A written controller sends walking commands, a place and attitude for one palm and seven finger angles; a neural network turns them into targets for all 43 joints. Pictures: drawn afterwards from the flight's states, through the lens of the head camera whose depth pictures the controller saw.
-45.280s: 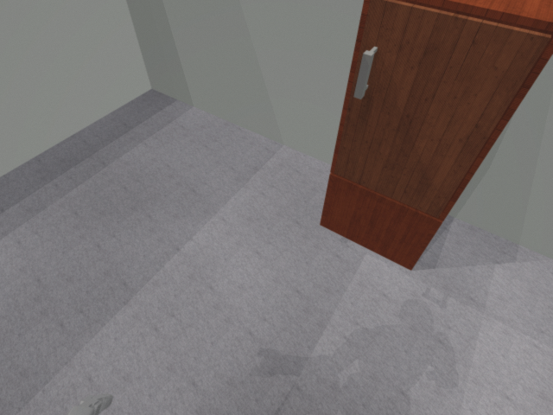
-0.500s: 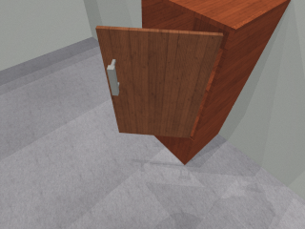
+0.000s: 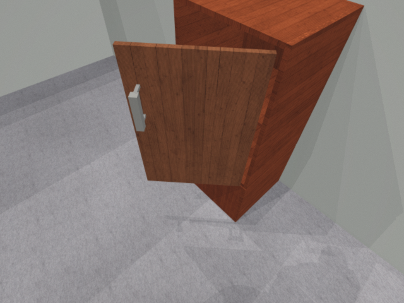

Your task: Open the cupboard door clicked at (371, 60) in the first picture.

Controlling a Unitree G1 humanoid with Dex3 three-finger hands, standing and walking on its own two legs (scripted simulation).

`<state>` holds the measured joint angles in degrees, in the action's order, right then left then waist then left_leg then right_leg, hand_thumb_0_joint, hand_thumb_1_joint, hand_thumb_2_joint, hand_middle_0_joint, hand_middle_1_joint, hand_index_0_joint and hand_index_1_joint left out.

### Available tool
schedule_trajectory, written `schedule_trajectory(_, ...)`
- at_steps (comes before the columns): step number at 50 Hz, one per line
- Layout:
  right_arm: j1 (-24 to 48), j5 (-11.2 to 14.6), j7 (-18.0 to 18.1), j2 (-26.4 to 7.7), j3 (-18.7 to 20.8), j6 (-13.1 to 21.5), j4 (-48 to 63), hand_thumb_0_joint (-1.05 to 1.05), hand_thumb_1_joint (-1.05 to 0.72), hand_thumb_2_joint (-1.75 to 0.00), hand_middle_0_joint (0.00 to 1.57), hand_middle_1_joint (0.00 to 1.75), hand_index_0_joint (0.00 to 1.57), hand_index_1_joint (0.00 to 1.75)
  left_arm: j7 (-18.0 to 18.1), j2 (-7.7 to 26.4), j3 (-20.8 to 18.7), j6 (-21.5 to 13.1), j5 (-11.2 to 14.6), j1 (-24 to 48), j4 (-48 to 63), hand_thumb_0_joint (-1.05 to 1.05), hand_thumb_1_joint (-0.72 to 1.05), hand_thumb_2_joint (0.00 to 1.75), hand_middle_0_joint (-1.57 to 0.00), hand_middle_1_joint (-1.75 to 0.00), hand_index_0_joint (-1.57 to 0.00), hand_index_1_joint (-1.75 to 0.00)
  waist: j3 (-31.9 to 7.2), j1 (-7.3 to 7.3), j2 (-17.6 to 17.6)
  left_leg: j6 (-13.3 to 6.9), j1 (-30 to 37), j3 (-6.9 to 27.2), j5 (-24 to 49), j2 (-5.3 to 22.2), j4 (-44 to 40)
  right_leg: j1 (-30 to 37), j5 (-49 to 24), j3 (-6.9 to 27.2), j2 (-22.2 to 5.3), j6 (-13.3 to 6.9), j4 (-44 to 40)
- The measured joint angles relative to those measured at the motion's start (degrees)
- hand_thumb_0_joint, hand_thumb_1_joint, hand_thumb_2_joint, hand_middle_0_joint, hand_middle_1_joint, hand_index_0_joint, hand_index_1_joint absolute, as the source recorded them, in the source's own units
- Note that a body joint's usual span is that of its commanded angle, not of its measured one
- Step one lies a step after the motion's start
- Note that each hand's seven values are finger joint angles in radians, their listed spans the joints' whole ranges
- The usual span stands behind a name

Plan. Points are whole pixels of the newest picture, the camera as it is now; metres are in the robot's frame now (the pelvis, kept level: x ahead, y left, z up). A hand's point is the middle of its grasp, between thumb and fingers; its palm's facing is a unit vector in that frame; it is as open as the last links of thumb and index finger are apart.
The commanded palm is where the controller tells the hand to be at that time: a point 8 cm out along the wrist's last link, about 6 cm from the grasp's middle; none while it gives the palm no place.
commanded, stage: come to a stop and stand still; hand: left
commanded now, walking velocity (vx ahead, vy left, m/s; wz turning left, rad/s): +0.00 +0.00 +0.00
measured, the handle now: (139, 108) +0.60 +0.20 +0.02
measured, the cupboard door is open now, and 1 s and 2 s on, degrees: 44 44 44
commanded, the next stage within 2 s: look again from close up in 0.54 s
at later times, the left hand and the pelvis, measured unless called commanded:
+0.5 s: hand out of the picture +0.00 +0.14 -0.18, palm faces +0.04 -0.99 -0.15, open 7.4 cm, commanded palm none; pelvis +0.03 -0.01 +0.00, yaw +0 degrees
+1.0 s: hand out of the picture +0.05 +0.20 -0.18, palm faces -0.01 -0.97 -0.24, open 7.4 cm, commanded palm none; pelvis +0.01 +0.02 -0.01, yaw -1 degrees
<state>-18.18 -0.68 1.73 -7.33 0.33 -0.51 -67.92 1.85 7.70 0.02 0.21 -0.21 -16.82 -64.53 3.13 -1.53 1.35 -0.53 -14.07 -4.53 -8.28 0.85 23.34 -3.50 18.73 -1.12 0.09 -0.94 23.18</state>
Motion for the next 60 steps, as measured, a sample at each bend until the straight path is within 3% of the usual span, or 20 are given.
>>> schedule_trajectory(10,2.2,0.0,0.3,1.3,-0.1,0.6,0.5,0.01,-0.91,-0.90,0.20,0.30,0.20,0.30,0.4,-0.7,-0.2,-0.2,0.0,-0.7,-0.4,0.00,0.91,0.90,-0.20,-0.30,-0.20,-0.30,0.0,0.61,-0.1,0.4,0.2,0.4,-1.2,0.1,0.8,0.9,0.7,-0.4,0.2,-0.4,-0.4)
schedule_trajectory(32,5.7,0.0,0.9,-0.8,0.1,0.7,1.5,0.01,-0.92,-0.90,0.20,0.30,0.20,0.30,0.4,-0.2,-0.1,-0.6,-0.2,-0.6,-0.2,0.00,0.91,0.90,-0.20,-0.30,-0.20,-0.30,-0.3,1.25,0.7,1.2,1.6,0.8,-3.2,0.6,1.6,3.5,1.5,-0.6,0.7,-0.9,-2.0)
schedule_trajectory(36,5.7,0.1,0.1,-2.5,0.3,1.0,5.4,0.01,-0.92,-0.90,0.20,0.30,0.20,0.30,1.3,-1.1,0.4,-2.6,-1.1,-2.0,1.9,0.00,0.91,0.90,-0.20,-0.30,-0.20,-0.30,-0.2,1.15,-2.0,-0.2,-2.8,1.7,-6.0,2.1,8.2,0.5,1.9,0.5,2.4,-0.7,0.6)
schedule_trajectory(40,4.4,0.0,-0.1,-2.7,0.3,2.2,8.2,0.01,-0.92,-0.90,0.20,0.30,0.20,0.30,1.3,-0.2,0.2,-2.3,-0.9,-2.1,3.3,0.00,0.91,0.90,-0.20,-0.30,-0.20,-0.30,-0.4,-0.19,-2.0,0.4,-3.0,1.6,-7.4,1.1,10.1,-1.9,4.3,0.6,1.2,-0.3,7.2)
schedule_trajectory(44,3.4,0.1,0.4,-2.5,0.0,1.5,8.5,0.01,-0.92,-0.90,0.20,0.30,0.20,0.30,1.4,1.1,-0.2,-1.4,-0.7,-1.2,5.1,0.00,0.91,0.90,-0.20,-0.30,-0.20,-0.30,-1.8,0.59,-1.9,-0.5,-3.4,0.8,-8.3,0.3,12.1,-1.6,6.4,1.1,0.3,0.3,7.9)
schedule_trajectory(60,2.9,-0.2,-1.0,-2.5,-0.7,0.8,7.9,0.01,-0.91,-0.90,0.20,0.30,0.20,0.30,-0.1,4.0,0.2,0.3,-0.9,-0.5,6.4,0.00,0.91,0.90,-0.20,-0.30,-0.20,-0.30,-1.9,1.02,-0.3,-1.7,-4.4,0.1,-2.8,-0.9,6.3,-4.7,2.4,1.5,-0.9,1.4,6.4)
